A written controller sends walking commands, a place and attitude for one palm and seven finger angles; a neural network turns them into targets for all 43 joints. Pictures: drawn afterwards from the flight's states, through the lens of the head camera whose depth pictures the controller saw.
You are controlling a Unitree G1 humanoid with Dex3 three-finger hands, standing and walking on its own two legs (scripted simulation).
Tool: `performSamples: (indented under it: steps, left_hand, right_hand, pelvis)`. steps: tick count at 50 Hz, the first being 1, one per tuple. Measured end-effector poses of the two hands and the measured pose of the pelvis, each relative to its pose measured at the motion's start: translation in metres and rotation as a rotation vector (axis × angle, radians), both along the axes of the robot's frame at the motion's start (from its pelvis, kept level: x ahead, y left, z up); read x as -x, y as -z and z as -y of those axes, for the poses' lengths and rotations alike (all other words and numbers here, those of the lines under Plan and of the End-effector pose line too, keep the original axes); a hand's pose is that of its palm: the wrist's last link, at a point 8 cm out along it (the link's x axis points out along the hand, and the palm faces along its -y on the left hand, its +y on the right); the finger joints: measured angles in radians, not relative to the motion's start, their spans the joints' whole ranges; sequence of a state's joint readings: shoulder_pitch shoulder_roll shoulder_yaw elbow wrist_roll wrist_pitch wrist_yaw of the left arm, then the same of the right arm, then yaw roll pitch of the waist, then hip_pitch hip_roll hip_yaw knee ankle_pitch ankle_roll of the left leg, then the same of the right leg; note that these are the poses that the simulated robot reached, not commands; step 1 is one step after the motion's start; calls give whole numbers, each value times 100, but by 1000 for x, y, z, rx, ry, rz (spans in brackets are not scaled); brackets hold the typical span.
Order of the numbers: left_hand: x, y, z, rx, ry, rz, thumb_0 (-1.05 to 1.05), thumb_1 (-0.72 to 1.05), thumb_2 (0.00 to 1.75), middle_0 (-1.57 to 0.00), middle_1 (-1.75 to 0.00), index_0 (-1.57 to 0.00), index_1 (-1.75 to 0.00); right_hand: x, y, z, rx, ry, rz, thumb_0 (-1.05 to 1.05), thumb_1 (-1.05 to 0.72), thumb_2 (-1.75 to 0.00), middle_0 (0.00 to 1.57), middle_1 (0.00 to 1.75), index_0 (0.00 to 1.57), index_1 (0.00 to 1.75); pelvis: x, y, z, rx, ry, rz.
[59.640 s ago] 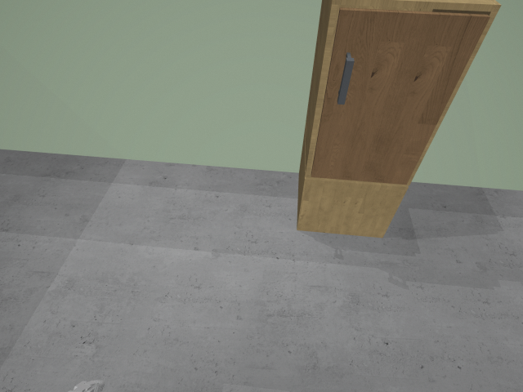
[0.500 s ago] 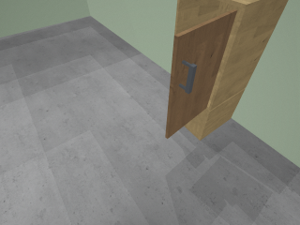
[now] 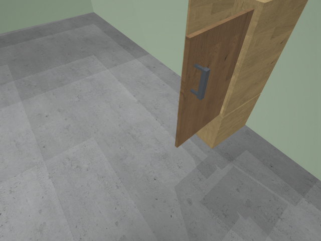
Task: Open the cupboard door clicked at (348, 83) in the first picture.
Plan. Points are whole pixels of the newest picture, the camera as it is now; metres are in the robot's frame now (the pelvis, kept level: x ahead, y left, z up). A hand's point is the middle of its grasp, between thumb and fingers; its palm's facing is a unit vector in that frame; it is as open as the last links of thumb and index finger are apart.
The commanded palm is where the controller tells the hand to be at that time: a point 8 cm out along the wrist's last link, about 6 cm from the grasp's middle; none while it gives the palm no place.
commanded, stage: look to check the result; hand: left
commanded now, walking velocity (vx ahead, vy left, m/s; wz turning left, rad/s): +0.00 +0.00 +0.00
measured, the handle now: (198, 81) +0.64 -0.11 +0.04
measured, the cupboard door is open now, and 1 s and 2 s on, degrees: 95 95 95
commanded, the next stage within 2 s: stand and wait in 0.38 s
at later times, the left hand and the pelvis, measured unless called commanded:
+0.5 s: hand out of the picture -0.02 +0.14 -0.17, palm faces +0.03 -0.98 -0.17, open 7.4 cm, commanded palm none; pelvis +0.01 -0.01 +0.00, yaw +0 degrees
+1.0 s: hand out of the picture +0.00 +0.15 -0.17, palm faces +0.03 -0.98 -0.20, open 7.4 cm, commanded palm none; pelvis +0.02 -0.02 +0.00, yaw +0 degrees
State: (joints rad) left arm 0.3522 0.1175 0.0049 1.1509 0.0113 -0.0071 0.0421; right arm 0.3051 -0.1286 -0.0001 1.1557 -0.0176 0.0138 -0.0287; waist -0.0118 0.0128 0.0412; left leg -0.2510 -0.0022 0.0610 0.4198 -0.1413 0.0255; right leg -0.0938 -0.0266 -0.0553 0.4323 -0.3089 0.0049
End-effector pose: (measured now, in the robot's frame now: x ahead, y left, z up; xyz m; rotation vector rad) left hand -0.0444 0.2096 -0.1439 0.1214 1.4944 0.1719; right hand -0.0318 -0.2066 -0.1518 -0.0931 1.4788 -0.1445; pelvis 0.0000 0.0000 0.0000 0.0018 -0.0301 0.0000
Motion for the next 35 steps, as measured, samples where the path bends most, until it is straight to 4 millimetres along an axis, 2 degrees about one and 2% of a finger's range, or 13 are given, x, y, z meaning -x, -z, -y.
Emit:
performSamples:
  steps: [10,23,35]
  left_hand:
    - [1,-2,2,-7,-4,-15,0,91,90,-20,-30,-19,-30]
    - [-19,0,15,13,8,21,0,91,90,-20,-30,-20,-30]
    - [-34,0,14,1,14,42,0,91,90,-20,-30,-20,-30]
  right_hand:
    - [-13,1,5,-1,-12,9,0,-91,-90,20,30,20,30]
    - [-31,-2,17,16,-20,36,1,-91,-90,20,30,20,30]
    - [-40,-3,26,26,-25,37,0,-91,-90,20,30,20,30]
  pelvis:
    - [-5,0,4,-2,0,1]
    - [-12,-1,10,-4,1,0]
    - [-18,-2,16,-3,-1,-1]
